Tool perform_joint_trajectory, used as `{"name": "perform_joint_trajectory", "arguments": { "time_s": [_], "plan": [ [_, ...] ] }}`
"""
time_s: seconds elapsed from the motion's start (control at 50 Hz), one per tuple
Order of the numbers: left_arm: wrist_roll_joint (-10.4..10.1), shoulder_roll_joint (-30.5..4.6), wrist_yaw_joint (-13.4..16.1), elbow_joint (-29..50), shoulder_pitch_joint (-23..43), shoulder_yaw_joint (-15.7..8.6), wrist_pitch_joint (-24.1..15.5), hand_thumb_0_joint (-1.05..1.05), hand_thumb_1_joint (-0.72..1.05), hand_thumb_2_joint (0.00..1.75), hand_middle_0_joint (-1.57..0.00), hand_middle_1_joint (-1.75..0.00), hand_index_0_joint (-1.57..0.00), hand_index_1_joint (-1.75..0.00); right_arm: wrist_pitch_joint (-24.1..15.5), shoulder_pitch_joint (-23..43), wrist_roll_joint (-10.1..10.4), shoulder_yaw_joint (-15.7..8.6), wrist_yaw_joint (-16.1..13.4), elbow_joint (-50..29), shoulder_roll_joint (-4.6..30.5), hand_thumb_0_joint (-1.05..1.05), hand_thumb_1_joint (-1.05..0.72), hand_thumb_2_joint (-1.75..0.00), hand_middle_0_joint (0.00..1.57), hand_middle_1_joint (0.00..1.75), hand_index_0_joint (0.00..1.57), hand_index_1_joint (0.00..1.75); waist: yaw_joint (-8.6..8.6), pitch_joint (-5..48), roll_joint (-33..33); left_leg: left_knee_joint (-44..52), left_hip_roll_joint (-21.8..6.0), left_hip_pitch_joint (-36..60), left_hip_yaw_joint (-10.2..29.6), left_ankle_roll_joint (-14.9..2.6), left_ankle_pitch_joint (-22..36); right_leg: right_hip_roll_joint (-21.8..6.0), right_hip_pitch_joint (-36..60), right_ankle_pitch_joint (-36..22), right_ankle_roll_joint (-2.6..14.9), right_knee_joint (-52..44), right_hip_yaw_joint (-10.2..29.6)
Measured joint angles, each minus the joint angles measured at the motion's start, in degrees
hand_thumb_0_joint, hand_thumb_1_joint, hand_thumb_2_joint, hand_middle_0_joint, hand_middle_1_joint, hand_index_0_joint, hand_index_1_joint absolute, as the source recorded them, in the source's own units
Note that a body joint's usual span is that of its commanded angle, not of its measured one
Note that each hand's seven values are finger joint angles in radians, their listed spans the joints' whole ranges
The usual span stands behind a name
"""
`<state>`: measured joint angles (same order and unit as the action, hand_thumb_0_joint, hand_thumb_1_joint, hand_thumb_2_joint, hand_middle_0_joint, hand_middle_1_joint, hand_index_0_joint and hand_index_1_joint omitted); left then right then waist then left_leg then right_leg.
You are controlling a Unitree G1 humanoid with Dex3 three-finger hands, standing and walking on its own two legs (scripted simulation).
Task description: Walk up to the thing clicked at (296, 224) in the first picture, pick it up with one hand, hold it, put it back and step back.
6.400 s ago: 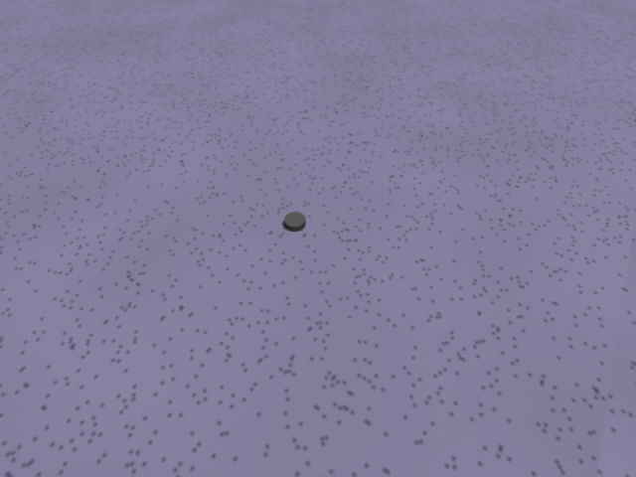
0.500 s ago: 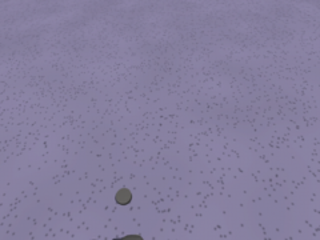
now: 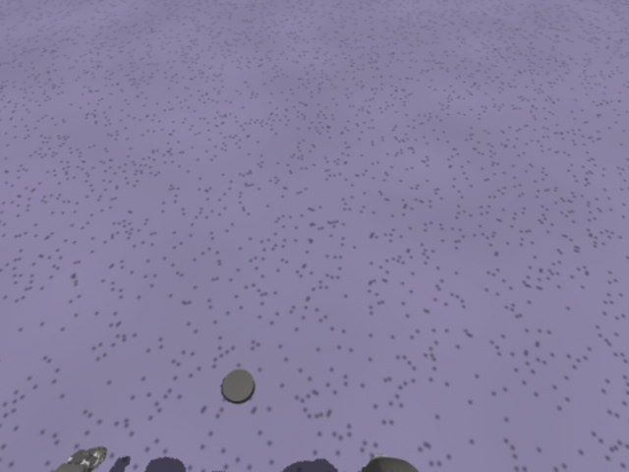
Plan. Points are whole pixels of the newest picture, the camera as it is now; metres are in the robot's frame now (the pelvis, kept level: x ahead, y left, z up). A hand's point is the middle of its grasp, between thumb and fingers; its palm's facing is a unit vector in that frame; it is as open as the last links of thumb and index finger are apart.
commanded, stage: walk up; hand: left
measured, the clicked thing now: (238, 386) +0.43 +0.23 -0.74
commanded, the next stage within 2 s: stand in 1.12 s
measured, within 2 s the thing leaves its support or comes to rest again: neither
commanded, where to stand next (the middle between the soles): +0.03 -0.01 m, yaw +0 degrees
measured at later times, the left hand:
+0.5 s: hand out of the picture +0.04 +0.26 -0.15, palm faces -0.04 -0.92 -0.38, open 7.4 cm
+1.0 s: hand out of the picture +0.02 +0.25 -0.13, palm faces -0.01 -0.95 -0.31, open 7.4 cm
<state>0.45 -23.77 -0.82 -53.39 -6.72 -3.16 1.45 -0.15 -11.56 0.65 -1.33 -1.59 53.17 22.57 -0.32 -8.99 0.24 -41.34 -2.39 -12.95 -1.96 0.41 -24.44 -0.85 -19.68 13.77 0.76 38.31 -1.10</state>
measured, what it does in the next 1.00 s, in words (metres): steps on the spot: right foot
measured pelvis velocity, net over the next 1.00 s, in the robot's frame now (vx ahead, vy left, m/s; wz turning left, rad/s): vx -0.08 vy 0.00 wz -0.02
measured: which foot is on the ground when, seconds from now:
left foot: down 0.00-1.00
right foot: down 0.00-0.22, up 0.24-0.46, down 0.48-1.00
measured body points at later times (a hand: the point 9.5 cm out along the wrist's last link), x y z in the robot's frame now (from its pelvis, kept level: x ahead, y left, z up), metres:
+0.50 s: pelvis -0.06 -0.01 +0.00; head -0.01 +0.00 +0.44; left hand +0.04 +0.31 -0.13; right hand +0.02 -0.33 -0.11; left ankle -0.05 +0.11 -0.72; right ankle -0.06 -0.14 -0.72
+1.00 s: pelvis -0.08 +0.00 +0.03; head -0.08 +0.01 +0.48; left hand +0.02 +0.30 -0.10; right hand +0.00 -0.30 -0.10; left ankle -0.06 +0.12 -0.72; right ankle -0.06 -0.14 -0.72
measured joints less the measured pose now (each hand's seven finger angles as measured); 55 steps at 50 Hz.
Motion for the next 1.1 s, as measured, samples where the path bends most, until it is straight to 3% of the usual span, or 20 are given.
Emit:
{"name": "perform_joint_trajectory", "arguments": {
  "time_s": [0.04,0.08,0.12,0.18,0.24,0.3,0.36,0.44,0.48,0.52,0.58,0.6,0.66,0.86,1.1],
  "plan": [
    [-0.19,0.75,-0.22,0.83,1.93,0.44,0.45,0.01,0.91,0.89,-0.2,-0.3,-0.2,-0.3,0.78,2.02,0.46,-0.27,-0.57,-0.14,0.3,0.0,-0.9,-0.89,0.21,0.3,0.21,0.3,-0.5,-1.11,-0.47,-4.09,0.2,-2.59,1.16,-0.86,-1.02,0.0,-1.02,1.13,-0.14,1.18,-0.66],
    [0.06,1.57,-0.2,1.95,3.58,0.98,0.58,0.01,0.91,0.89,-0.2,-0.3,-0.2,-0.3,1.21,3.69,0.47,-0.44,-0.77,-0.37,0.61,0.0,-0.91,-0.89,0.2,0.3,0.2,0.3,-0.28,-1.92,0.04,-10.52,2.16,-5.16,2.33,-1.72,-6.9,-0.58,-2.19,1.05,0.05,1.71,-0.24],
    [0.49,2.4,-0.03,2.82,4.83,1.49,0.52,0.01,0.91,0.89,-0.2,-0.3,-0.2,-0.3,1.06,4.65,0.55,-0.43,-0.66,-0.55,0.94,0.0,-0.91,-0.89,0.2,0.3,0.2,0.3,-0.03,-2.08,0.43,-14.32,3.44,-6.64,2.89,-2.04,-8.87,-0.9,-3.22,0.26,0.12,1.44,0.13],
    [0.99,3.11,0.11,3.4,5.83,1.94,0.46,0.01,0.91,0.89,-0.2,-0.3,-0.2,-0.3,0.03,4.3,0.04,-0.22,-0.12,-0.34,1.03,0.0,-0.91,-0.89,0.2,0.3,0.2,0.3,-0.09,-1.03,1.1,-7.4,3.16,-4.65,1.68,-1.62,-6.2,-1.26,-4.67,-0.45,-0.25,1.5,0.05],
    [0.13,2.89,0.01,3.09,6.07,2.05,1.02,0.01,0.91,0.89,-0.2,-0.3,-0.2,-0.3,-0.55,3.06,-1.66,-0.31,0.23,1.05,-0.03,0.0,-0.91,-0.89,0.2,0.3,0.2,0.3,0.24,-0.32,3.69,0.95,4.43,-1.48,-0.06,-1.76,1.35,-2.41,-6.04,0.27,-0.54,4.41,1.81],
    [-0.58,2.93,0.69,2.18,5.59,1.54,2.18,0.01,0.91,0.89,-0.2,-0.3,-0.2,-0.3,0.41,2.28,-1.94,-0.15,0.81,1.08,-0.52,0.0,-0.91,-0.89,0.2,0.3,0.2,0.3,-0.53,-0.7,2.43,0.39,2.82,-2.13,1.04,-2.2,1.62,2.0,-7.84,12.81,0.13,15.33,5.02],
    [-1.27,1.74,0.95,1.62,4.54,0.65,2.31,0.01,0.91,0.89,-0.2,-0.3,-0.2,-0.3,0.4,1.96,-2.16,-0.21,0.49,0.58,-1.25,0.0,-0.91,-0.89,0.21,0.3,0.21,0.3,-0.44,-1.39,2.13,2.34,1.43,-2.51,1.36,-1.73,3.48,4.59,-8.03,14.82,0.52,23.09,6.66],
    [-0.98,0.75,0.7,0.31,1.88,0.18,1.06,0.01,0.91,0.89,-0.2,-0.3,-0.2,-0.3,0.35,2.01,-2.38,-0.47,0.63,-0.38,-0.67,0.0,-0.9,-0.89,0.21,0.3,0.21,0.3,0.08,-1.4,1.25,2.04,0.17,-3.82,0.61,-1.06,4.06,2.41,-1.07,13.58,-0.5,10.47,3.66],
    [-0.56,0.66,0.84,-1.07,0.67,0.02,0.09,0.01,0.91,0.89,-0.2,-0.3,-0.2,-0.3,0.64,2.25,-2.09,-0.41,0.82,-0.63,0.02,0.0,-0.9,-0.89,0.21,0.3,0.21,0.3,0.59,-1.02,0.46,-0.57,-0.6,-5.04,0.02,-0.45,2.89,1.81,4.03,6.58,-0.33,-0.8,2.29],
    [0.11,1.69,1.16,-2.83,0.28,0.29,-0.73,0.01,0.91,0.89,-0.2,-0.3,-0.2,-0.3,1.27,3.32,-1.41,-0.48,0.77,-0.05,0.66,0.0,-0.91,-0.89,0.21,0.3,0.21,0.3,0.0,-1.8,-2.28,-2.18,-1.87,-5.26,1.75,-0.49,2.15,3.34,5.13,4.58,-0.53,-1.84,1.08],
    [0.42,2.35,0.69,-4.03,-0.96,1.31,-1.3,0.01,0.91,0.89,-0.2,-0.3,-0.2,-0.3,1.74,3.7,-0.86,-0.26,0.93,1.24,0.25,0.0,-0.91,-0.89,0.2,0.3,0.2,0.3,0.29,-0.18,-1.98,-2.54,0.54,-4.68,2.89,-1.19,-4.21,2.13,4.33,4.75,-0.44,-1.13,1.83],
    [0.44,2.69,0.59,-4.31,-1.13,1.6,-1.44,0.01,0.91,0.89,-0.2,-0.3,-0.2,-0.3,1.57,3.66,-0.7,-0.17,1.11,1.7,0.26,0.0,-0.91,-0.89,0.2,0.3,0.2,0.3,0.22,0.4,-2.05,-0.93,0.88,-3.86,2.94,-1.38,-3.32,1.7,4.31,4.54,-0.66,-1.39,1.85],
    [0.17,3.36,0.28,-5.08,-0.61,2.06,-1.33,0.01,0.91,0.89,-0.2,-0.3,-0.2,-0.3,0.6,3.48,-1.1,-0.01,1.53,3.51,-0.35,0.0,-0.91,-0.89,0.2,0.3,0.2,0.3,0.21,1.43,-1.25,5.84,2.04,-1.28,2.1,-0.42,7.71,-0.01,4.72,3.86,-1.47,-2.1,2.16],
    [-0.17,3.94,-0.63,-8.86,0.84,2.23,-1.95,0.01,0.91,0.89,-0.2,-0.3,-0.2,-0.3,-0.6,3.06,-1.79,1.59,2.91,9.13,-2.72,0.0,-0.91,-0.89,0.2,0.3,0.2,0.3,0.67,6.5,-0.09,15.17,2.14,2.6,1.83,-0.42,11.73,-0.21,9.12,-1.91,-1.89,-12.8,2.32],
    [-0.24,3.43,-0.31,-12.58,1.57,2.49,-2.19,0.01,0.91,0.89,-0.2,-0.3,-0.2,-0.3,-1.04,5.05,-1.36,1.11,2.26,11.28,-2.42,0.0,-0.91,-0.89,0.2,0.3,0.2,0.3,0.58,6.89,0.3,20.1,2.23,5.09,1.68,-0.51,13.8,-0.36,11.78,-4.27,-2.38,-18.18,2.42]
  ]
}}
